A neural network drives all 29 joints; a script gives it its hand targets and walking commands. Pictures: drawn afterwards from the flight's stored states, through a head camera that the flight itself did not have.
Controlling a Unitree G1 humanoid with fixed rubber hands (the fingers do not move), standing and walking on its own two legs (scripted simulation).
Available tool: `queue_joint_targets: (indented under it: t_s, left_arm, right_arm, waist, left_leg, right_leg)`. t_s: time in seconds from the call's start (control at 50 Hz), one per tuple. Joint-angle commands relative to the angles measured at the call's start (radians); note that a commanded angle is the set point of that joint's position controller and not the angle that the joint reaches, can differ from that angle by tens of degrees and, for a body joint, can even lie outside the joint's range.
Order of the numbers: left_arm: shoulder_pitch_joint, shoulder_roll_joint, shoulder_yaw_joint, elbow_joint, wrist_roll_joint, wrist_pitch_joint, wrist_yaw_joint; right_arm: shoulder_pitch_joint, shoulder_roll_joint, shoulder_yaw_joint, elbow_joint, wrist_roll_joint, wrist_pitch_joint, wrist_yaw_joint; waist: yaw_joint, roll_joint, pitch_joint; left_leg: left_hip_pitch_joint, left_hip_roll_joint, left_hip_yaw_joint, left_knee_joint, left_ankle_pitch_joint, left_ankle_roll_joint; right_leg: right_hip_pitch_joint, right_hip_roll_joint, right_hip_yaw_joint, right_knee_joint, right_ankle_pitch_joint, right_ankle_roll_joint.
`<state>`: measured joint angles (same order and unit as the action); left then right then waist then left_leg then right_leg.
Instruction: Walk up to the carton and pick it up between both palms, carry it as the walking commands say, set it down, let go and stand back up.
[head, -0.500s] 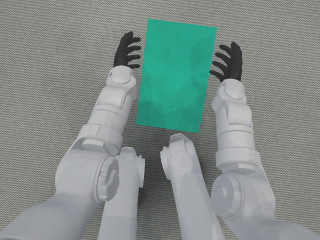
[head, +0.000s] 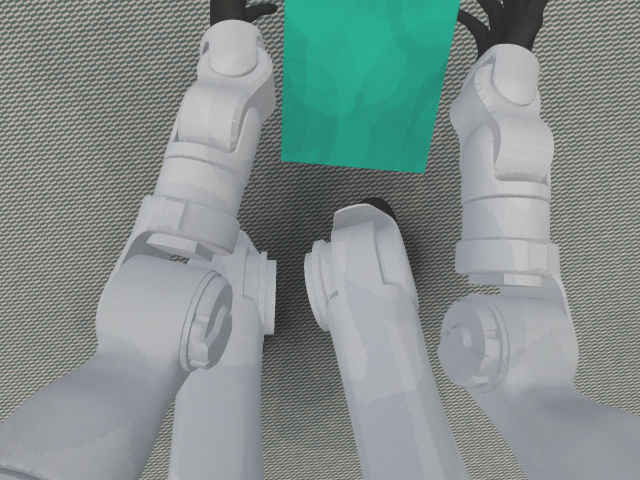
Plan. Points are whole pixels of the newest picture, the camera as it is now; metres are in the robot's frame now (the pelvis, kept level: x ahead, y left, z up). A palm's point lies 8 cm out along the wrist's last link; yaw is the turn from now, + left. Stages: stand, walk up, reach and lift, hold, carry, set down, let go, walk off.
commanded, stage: set down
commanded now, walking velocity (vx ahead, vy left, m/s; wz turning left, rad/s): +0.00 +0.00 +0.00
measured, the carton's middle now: (363, 39) +0.51 -0.13 -0.26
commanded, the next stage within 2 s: none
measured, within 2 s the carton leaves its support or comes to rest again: rests again in 1.46 s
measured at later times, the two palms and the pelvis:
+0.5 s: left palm (223, 20) +0.54 +0.01 -0.20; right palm (479, 43) +0.48 -0.23 -0.20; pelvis +0.01 +0.00 -0.03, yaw +3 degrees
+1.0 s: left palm (230, 14) +0.56 +0.01 -0.23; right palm (476, 32) +0.49 -0.24 -0.22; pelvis +0.03 +0.01 -0.04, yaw +1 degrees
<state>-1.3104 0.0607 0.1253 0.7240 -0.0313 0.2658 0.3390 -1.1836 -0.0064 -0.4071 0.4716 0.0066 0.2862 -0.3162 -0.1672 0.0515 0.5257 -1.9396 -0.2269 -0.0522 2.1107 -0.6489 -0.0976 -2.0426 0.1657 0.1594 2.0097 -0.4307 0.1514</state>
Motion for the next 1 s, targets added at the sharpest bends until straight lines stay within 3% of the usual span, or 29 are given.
queue_joint_targets:
  t_s: [0.0, 0.06, 0.08, 0.1, 0.14, 0.16, 0.2, 0.22, 0.26, 0.3, 0.4, 0.44, 0.5, 0.52, 0.54, 0.58, 0.6, 0.62, 0.66, 0.68, 0.7, 0.74, 0.76, 0.8, 0.82, 0.86, 0.92, 0.96, 0.98]
  left_arm:
    - [-0.769, -0.891, -0.495, -0.236, -0.122, -0.042, -0.356]
    - [-0.755, -0.918, -0.455, -0.153, -0.109, -0.05, -0.368]
    - [-0.801, -0.884, -0.46, -0.159, -0.107, -0.059, -0.367]
    - [-0.749, -0.908, -0.433, -0.091, -0.095, -0.057, -0.375]
    - [-0.776, -0.878, -0.425, -0.045, -0.086, -0.074, -0.38]
    - [-0.762, -0.894, -0.39, 0.002, -0.066, -0.08, -0.384]
    - [-0.781, -0.893, -0.368, 0.041, -0.071, -0.095, -0.396]
    - [-0.751, -0.903, -0.358, 0.092, -0.053, -0.095, -0.398]
    - [-0.745, -0.894, -0.355, 0.125, -0.068, -0.104, -0.409]
    - [-0.774, -0.881, -0.348, 0.119, -0.072, -0.113, -0.402]
    - [-0.78, -0.797, -0.318, 0.134, -0.06, -0.132, -0.389]
    - [-0.781, -0.792, -0.313, 0.126, -0.06, -0.146, -0.38]
    - [-0.793, -0.763, -0.323, 0.134, -0.059, -0.147, -0.378]
    - [-0.788, -0.77, -0.323, 0.134, -0.04, -0.149, -0.374]
    - [-0.787, -0.786, -0.341, 0.128, -0.044, -0.153, -0.371]
    - [-0.813, -0.767, -0.341, 0.115, -0.049, -0.159, -0.365]
    - [-0.799, -0.743, -0.333, 0.098, -0.047, -0.162, -0.362]
    - [-0.839, -0.772, -0.37, 0.088, -0.076, -0.171, -0.363]
    - [-0.825, -0.759, -0.383, 0.094, -0.072, -0.178, -0.362]
    - [-0.786, -0.75, -0.369, 0.131, -0.059, -0.178, -0.365]
    - [-0.773, -0.756, -0.372, 0.133, -0.073, -0.18, -0.365]
    - [-0.741, -0.744, -0.368, 0.11, -0.073, -0.196, -0.359]
    - [-0.737, -0.774, -0.384, 0.102, -0.085, -0.198, -0.36]
    - [-0.717, -0.74, -0.361, 0.108, -0.076, -0.202, -0.356]
    - [-0.706, -0.769, -0.386, 0.114, -0.081, -0.201, -0.358]
    - [-0.693, -0.756, -0.388, 0.089, -0.089, -0.2, -0.356]
    - [-0.729, -0.72, -0.388, 0.08, -0.065, -0.204, -0.353]
    - [-0.72, -0.724, -0.391, 0.136, -0.067, -0.201, -0.363]
    - [-0.687, -0.737, -0.377, 0.167, -0.056, -0.197, -0.369]
  right_arm:
    - [-0.781, 0.892, 0.718, -0.054, 0.155, 0.006, 0.353]
    - [-0.793, 0.907, 0.687, -0.004, 0.154, -0.008, 0.354]
    - [-0.8, 0.91, 0.679, 0.01, 0.147, -0.014, 0.352]
    - [-0.823, 0.88, 0.646, 0.03, 0.143, -0.023, 0.352]
    - [-0.806, 0.866, 0.589, 0.11, 0.11, -0.032, 0.364]
    - [-0.803, 0.876, 0.552, 0.16, 0.086, -0.038, 0.372]
    - [-0.81, 0.868, 0.536, 0.176, 0.073, -0.052, 0.377]
    - [-0.79, 0.846, 0.499, 0.198, 0.063, -0.061, 0.384]
    - [-0.801, 0.809, 0.476, 0.201, 0.038, -0.069, 0.396]
    - [-0.803, 0.772, 0.455, 0.205, 0.032, -0.08, 0.407]
    - [-0.814, 0.707, 0.395, 0.24, 0.051, -0.102, 0.432]
    - [-0.813, 0.684, 0.389, 0.257, 0.051, -0.112, 0.433]
    - [-0.812, 0.625, 0.336, 0.294, 0.058, -0.129, 0.439]
    - [-0.786, 0.636, 0.327, 0.313, 0.059, -0.132, 0.446]
    - [-0.764, 0.623, 0.308, 0.347, 0.048, -0.134, 0.451]
    - [-0.787, 0.581, 0.301, 0.357, 0.063, -0.147, 0.46]
    - [-0.808, 0.574, 0.306, 0.338, 0.069, -0.153, 0.46]
    - [-0.758, 0.542, 0.277, 0.387, 0.051, -0.16, 0.457]
    - [-0.706, 0.534, 0.239, 0.444, 0.038, -0.168, 0.46]
    - [-0.721, 0.546, 0.242, 0.443, 0.032, -0.173, 0.464]
    - [-0.717, 0.52, 0.247, 0.436, 0.038, -0.182, 0.464]
    - [-0.693, 0.572, 0.262, 0.436, 0.047, -0.183, 0.462]
    - [-0.696, 0.552, 0.269, 0.418, 0.057, -0.193, 0.464]
    - [-0.715, 0.584, 0.282, 0.394, 0.069, -0.191, 0.463]
    - [-0.708, 0.566, 0.297, 0.388, 0.076, -0.198, 0.458]
    - [-0.753, 0.57, 0.316, 0.334, 0.11, -0.209, 0.458]
    - [-0.736, 0.569, 0.325, 0.39, 0.129, -0.205, 0.449]
    - [-0.738, 0.559, 0.323, 0.401, 0.125, -0.209, 0.442]
    - [-0.737, 0.585, 0.325, 0.391, 0.125, -0.213, 0.441]
  waist:
    - [-0.033, -0.04, -2.25]
    - [-0.022, -0.051, -2.16]
    - [-0.039, -0.055, -2.146]
    - [-0.028, -0.014, -2.096]
    - [-0.061, 0.028, -1.954]
    - [-0.078, 0.01, -1.875]
    - [-0.083, 0.005, -1.867]
    - [-0.089, 0.06, -1.833]
    - [-0.116, 0.063, -1.793]
    - [-0.142, 0.061, -1.744]
    - [-0.145, 0.109, -1.62]
    - [-0.156, 0.08, -1.592]
    - [-0.17, 0.152, -1.502]
    - [-0.153, 0.186, -1.481]
    - [-0.192, 0.192, -1.473]
    - [-0.187, 0.197, -1.449]
    - [-0.157, 0.197, -1.428]
    - [-0.221, 0.211, -1.425]
    - [-0.225, 0.247, -1.368]
    - [-0.211, 0.224, -1.352]
    - [-0.231, 0.211, -1.352]
    - [-0.183, 0.19, -1.395]
    - [-0.203, 0.192, -1.41]
    - [-0.168, 0.149, -1.388]
    - [-0.185, 0.161, -1.415]
    - [-0.152, 0.159, -1.444]
    - [-0.124, 0.149, -1.406]
    - [-0.143, 0.148, -1.367]
    - [-0.116, 0.143, -1.366]
  left_leg:
    - [0.414, 0.006, 0.143, -0.22, 0.225, 0.082]
    - [0.359, 0.009, 0.149, -0.216, 0.207, 0.086]
    - [0.326, 0.017, 0.156, -0.2, 0.172, 0.087]
    - [0.315, 0.012, 0.157, -0.21, 0.156, 0.083]
    - [0.282, 0.023, 0.133, -0.222, 0.13, 0.087]
    - [0.249, 0.023, 0.122, -0.225, 0.104, 0.092]
    - [0.213, 0.021, 0.142, -0.189, 0.11, 0.085]
    - [0.201, 0.025, 0.136, -0.193, 0.091, 0.08]
    - [0.163, 0.018, 0.14, -0.175, 0.101, 0.083]
    - [0.139, 0.02, 0.137, -0.163, 0.1, 0.075]
    - [0.169, 0.034, 0.11, -0.155, 0.14, 0.086]
    - [0.147, 0.029, 0.099, -0.144, 0.168, 0.088]
    - [0.197, 0.03, 0.082, -0.15, 0.202, 0.089]
    - [0.197, 0.032, 0.077, -0.155, 0.23, 0.086]
    - [0.212, 0.031, 0.074, -0.142, 0.256, 0.079]
    - [0.211, 0.025, 0.062, -0.137, 0.264, 0.079]
    - [0.214, 0.025, 0.063, -0.142, 0.274, 0.081]
    - [0.239, 0.031, 0.049, -0.13, 0.316, 0.074]
    - [0.249, 0.031, 0.038, -0.142, 0.34, 0.061]
    - [0.241, 0.028, 0.025, -0.141, 0.372, 0.069]
    - [0.237, 0.032, 0.023, -0.132, 0.38, 0.063]
    - [0.259, 0.027, 0.028, -0.127, 0.449, 0.064]
    - [0.25, 0.028, 0.029, -0.113, 0.456, 0.066]
    - [0.212, 0.024, 0.026, -0.125, 0.48, 0.067]
    - [0.203, 0.026, 0.032, -0.105, 0.491, 0.065]
    - [0.239, 0.026, 0.026, -0.108, 0.505, 0.066]
    - [0.188, 0.026, 0.037, -0.103, 0.448, 0.073]
    - [0.158, 0.025, 0.051, -0.098, 0.383, 0.078]
    - [0.134, 0.024, 0.063, -0.096, 0.373, 0.081]
  right_leg:
    - [1.02, -0.049, -0.259, -0.163, 0.312, -0.062]
    - [0.99, -0.05, -0.26, -0.161, 0.286, -0.057]
    - [0.981, -0.051, -0.261, -0.158, 0.268, -0.063]
    - [0.951, -0.052, -0.26, -0.15, 0.255, -0.065]
    - [0.846, -0.054, -0.265, -0.135, 0.236, -0.077]
    - [0.799, -0.057, -0.27, -0.138, 0.197, -0.077]
    - [0.807, -0.055, -0.26, -0.142, 0.189, -0.082]
    - [0.778, -0.055, -0.272, -0.126, 0.18, -0.083]
    - [0.748, -0.059, -0.267, -0.117, 0.183, -0.081]
    - [0.736, -0.059, -0.264, -0.117, 0.203, -0.09]
    - [0.602, -0.07, -0.272, -0.067, 0.236, -0.096]
    - [0.589, -0.07, -0.278, -0.051, 0.262, -0.095]
    - [0.498, -0.075, -0.276, -0.044, 0.267, -0.105]
    - [0.46, -0.077, -0.278, -0.03, 0.289, -0.11]
    - [0.434, -0.075, -0.277, -0.029, 0.31, -0.119]
    - [0.412, -0.088, -0.274, -0.012, 0.307, -0.124]
    - [0.4, -0.088, -0.274, -0.007, 0.306, -0.122]
    - [0.367, -0.087, -0.287, 0.013, 0.336, -0.125]
    - [0.328, -0.091, -0.276, 0.009, 0.348, -0.137]
    - [0.322, -0.099, -0.277, 0.021, 0.365, -0.13]
    - [0.332, -0.098, -0.273, 0.017, 0.376, -0.136]
    - [0.351, -0.095, -0.269, 0.027, 0.415, -0.129]
    - [0.343, -0.091, -0.266, 0.031, 0.428, -0.128]
    - [0.373, -0.09, -0.261, 0.028, 0.462, -0.124]
    - [0.401, -0.089, -0.247, 0.024, 0.496, -0.129]
    - [0.381, -0.087, -0.26, 0.034, 0.486, -0.12]
    - [0.412, -0.083, -0.244, 0.037, 0.479, -0.116]
    - [0.407, -0.08, -0.233, 0.022, 0.438, -0.123]
    - [0.43, -0.078, -0.224, 0.016, 0.424, -0.119]
